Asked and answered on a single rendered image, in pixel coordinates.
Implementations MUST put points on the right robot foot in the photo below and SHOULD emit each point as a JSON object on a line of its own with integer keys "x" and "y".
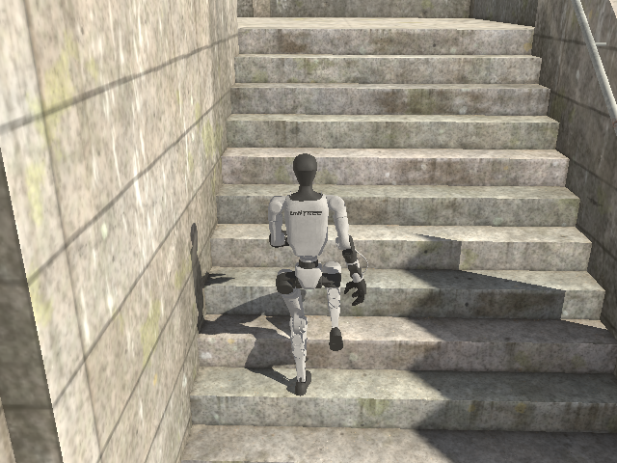
{"x": 336, "y": 342}

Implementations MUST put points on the robot left upper arm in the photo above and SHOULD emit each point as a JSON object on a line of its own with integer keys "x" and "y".
{"x": 275, "y": 208}

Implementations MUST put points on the robot torso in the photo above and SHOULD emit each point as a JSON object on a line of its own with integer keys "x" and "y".
{"x": 307, "y": 234}

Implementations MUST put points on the robot right hand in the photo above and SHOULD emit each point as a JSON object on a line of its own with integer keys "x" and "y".
{"x": 361, "y": 286}

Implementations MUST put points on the robot right forearm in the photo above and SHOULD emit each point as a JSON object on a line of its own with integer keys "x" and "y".
{"x": 352, "y": 262}

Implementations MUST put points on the robot right upper arm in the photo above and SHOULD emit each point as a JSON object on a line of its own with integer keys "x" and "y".
{"x": 336, "y": 204}

